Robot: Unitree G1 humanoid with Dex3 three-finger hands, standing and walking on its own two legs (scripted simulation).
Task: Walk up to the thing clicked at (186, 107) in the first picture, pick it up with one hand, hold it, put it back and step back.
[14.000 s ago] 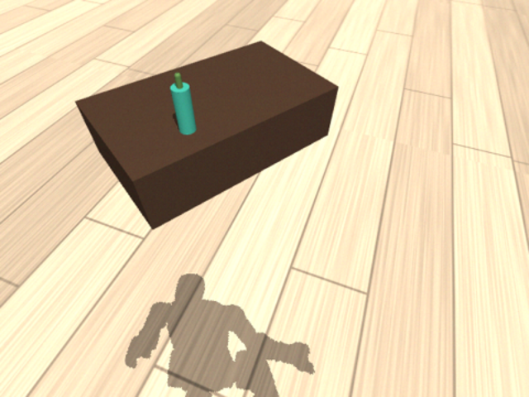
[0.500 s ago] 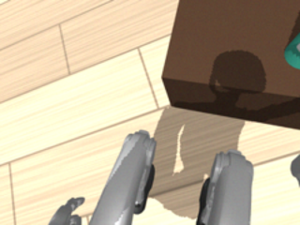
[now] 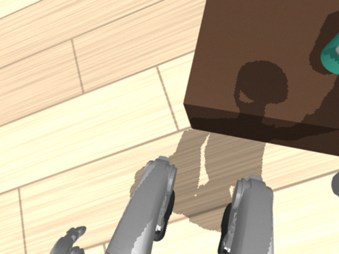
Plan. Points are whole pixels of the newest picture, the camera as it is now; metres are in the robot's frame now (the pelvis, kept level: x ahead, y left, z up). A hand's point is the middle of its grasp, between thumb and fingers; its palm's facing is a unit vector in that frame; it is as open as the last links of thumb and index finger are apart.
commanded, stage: settle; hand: right
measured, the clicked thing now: out of the picture +0.57 -0.26 +0.07
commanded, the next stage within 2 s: lift in 0.58 s
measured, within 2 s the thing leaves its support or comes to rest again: neither
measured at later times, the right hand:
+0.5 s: hand out of the picture +0.56 -0.27 +0.03, palm faces +0.31 +0.95 -0.05, open 11.0 cm
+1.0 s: hand out of the picture +0.55 -0.26 +0.05, palm faces +0.29 +0.96 -0.05, open 11.0 cm
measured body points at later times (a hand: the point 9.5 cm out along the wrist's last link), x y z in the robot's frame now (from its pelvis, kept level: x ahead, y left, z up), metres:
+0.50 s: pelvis +0.00 +0.00 +0.02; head +0.23 -0.05 +0.41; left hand +0.04 +0.27 -0.09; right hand +0.54 -0.31 +0.03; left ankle +0.07 +0.13 -0.44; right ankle +0.06 -0.13 -0.44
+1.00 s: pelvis +0.01 +0.00 +0.05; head +0.23 -0.05 +0.44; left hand +0.05 +0.26 -0.06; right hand +0.52 -0.31 +0.05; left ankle +0.07 +0.13 -0.44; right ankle +0.06 -0.13 -0.44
